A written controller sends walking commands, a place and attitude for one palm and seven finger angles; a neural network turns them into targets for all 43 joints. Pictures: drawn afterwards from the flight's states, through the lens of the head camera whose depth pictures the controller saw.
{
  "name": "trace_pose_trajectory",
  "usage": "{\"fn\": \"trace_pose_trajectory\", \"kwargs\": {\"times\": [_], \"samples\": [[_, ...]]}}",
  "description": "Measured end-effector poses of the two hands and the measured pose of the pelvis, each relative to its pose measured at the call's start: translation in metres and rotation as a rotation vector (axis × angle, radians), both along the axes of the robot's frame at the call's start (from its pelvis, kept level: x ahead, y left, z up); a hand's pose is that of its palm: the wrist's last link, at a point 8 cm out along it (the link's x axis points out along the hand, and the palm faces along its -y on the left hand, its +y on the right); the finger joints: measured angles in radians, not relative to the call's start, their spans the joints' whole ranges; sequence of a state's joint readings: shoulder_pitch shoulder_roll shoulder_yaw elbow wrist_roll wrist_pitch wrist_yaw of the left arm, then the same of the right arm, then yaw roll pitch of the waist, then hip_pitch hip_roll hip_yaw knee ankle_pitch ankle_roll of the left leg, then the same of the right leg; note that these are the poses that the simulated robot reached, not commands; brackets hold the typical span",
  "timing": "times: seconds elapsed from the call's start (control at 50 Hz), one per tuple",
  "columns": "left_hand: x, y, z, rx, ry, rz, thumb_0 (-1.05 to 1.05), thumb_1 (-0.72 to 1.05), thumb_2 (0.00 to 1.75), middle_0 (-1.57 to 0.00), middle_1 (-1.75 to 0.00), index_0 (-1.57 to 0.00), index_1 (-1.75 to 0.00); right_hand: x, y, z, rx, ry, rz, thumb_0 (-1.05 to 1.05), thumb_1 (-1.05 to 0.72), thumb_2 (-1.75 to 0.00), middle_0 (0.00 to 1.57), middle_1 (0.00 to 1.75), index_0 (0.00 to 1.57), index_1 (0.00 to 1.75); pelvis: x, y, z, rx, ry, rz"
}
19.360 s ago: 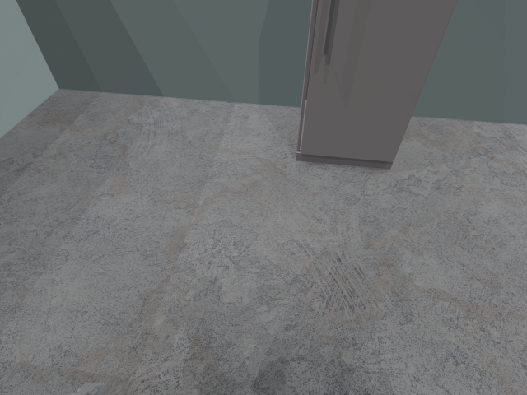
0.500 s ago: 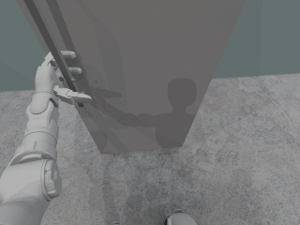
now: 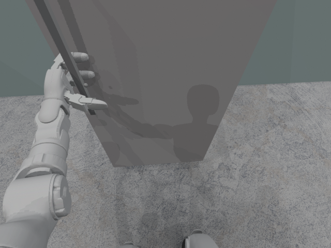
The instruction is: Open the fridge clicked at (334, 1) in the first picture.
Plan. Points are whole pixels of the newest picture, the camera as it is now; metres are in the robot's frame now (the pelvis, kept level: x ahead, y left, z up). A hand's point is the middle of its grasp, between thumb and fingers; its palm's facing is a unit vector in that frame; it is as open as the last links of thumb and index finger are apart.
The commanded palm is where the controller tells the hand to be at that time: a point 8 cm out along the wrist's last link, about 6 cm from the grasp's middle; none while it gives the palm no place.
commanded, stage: grip the handle and tug to test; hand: left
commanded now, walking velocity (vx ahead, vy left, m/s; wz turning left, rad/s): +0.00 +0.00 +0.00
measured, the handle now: (65, 43) +0.53 +0.21 +0.18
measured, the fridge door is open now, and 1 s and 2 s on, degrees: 0 0 13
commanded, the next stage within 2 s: pull the door a little, standing still in 1.30 s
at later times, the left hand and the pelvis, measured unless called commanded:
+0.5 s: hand (84, 84) +0.48 +0.18 +0.11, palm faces +0.06 -1.00 +0.00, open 6.6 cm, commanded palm +0.45 +0.23 +0.11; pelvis +0.01 +0.00 +0.00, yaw +0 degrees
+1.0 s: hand (84, 84) +0.48 +0.18 +0.11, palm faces +0.06 -1.00 +0.00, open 5.2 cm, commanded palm +0.44 +0.23 +0.11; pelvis +0.01 +0.00 +0.00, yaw -1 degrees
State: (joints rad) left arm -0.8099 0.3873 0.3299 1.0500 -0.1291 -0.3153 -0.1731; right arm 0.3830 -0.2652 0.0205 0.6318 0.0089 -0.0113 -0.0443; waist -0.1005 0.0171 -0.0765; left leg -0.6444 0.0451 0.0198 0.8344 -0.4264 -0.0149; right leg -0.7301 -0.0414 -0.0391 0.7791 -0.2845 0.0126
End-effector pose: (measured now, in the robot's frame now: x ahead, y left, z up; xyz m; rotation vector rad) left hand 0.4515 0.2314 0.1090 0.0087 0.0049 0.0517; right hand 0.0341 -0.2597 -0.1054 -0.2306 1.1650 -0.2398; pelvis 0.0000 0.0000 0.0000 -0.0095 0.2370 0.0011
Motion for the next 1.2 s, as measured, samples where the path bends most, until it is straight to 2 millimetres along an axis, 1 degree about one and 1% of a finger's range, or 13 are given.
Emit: {"fn": "trace_pose_trajectory", "kwargs": {"times": [0.08, 0.16, 0.52, 0.62, 1.02, 1.12, 1.2], "samples": [[0.000, -0.001, 0.000, 0.001, 0.001, 0.007, -0.01, -0.35, 0.36, -0.31, -1.22, -0.29, -1.22, 0.001, 0.000, 0.000, 0.005, 0.002, -0.005, 0.01, -0.90, -0.90, 0.20, 0.29, 0.20, 0.30, 0.003, 0.000, 0.001, -0.001, -0.001, -0.002], [0.000, -0.001, 0.000, -0.001, 0.002, 0.010, -0.01, -0.21, 0.42, -0.31, -1.24, -0.30, -1.24, 0.003, 0.000, 0.000, 0.009, 0.006, -0.004, 0.01, -0.90, -0.90, 0.20, 0.29, 0.20, 0.30, 0.006, -0.001, 0.002, -0.001, -0.004, -0.002], [0.001, 0.002, 0.000, -0.005, 0.005, 0.004, 0.01, 0.60, 0.77, -0.39, -1.35, -0.39, -1.36, 0.022, -0.002, 0.002, 0.006, -0.020, 0.006, 0.01, -0.90, -0.90, 0.20, 0.29, 0.20, 0.30, 0.013, -0.002, 0.003, -0.002, -0.004, -0.001], [0.002, 0.003, 0.000, -0.008, 0.004, -0.003, 0.01, 0.77, 0.84, -0.41, -1.38, -0.42, -1.38, 0.024, -0.002, 0.003, 0.003, -0.020, 0.007, 0.01, -0.90, -0.90, 0.20, 0.29, 0.20, 0.30, 0.013, -0.002, 0.004, -0.002, -0.005, -0.002], [0.000, 0.002, 0.000, -0.009, 0.004, 0.007, 0.01, 0.80, 0.83, -0.38, -1.39, -0.39, -1.40, 0.015, 0.003, 0.002, 0.015, -0.015, -0.016, 0.01, -0.90, -0.90, 0.20, 0.29, 0.20, 0.30, 0.014, 0.002, 0.004, -0.002, -0.008, -0.013], [0.000, 0.002, 0.000, -0.010, 0.002, 0.000, 0.01, 0.81, 0.82, -0.38, -1.39, -0.38, -1.40, 0.018, 0.004, 0.004, 0.017, -0.020, -0.024, 0.01, -0.90, -0.90, 0.20, 0.29, 0.20, 0.30, 0.017, 0.003, 0.005, -0.002, -0.010, -0.020], [0.000, 0.002, 0.000, -0.011, 0.001, -0.001, 0.01, 0.81, 0.82, -0.37, -1.40, -0.37, -1.40, 0.024, 0.005, 0.006, 0.017, -0.033, -0.028, 0.01, -0.90, -0.90, 0.20, 0.29, 0.20, 0.30, 0.021, 0.004, 0.007, -0.003, -0.010, -0.022]]}}
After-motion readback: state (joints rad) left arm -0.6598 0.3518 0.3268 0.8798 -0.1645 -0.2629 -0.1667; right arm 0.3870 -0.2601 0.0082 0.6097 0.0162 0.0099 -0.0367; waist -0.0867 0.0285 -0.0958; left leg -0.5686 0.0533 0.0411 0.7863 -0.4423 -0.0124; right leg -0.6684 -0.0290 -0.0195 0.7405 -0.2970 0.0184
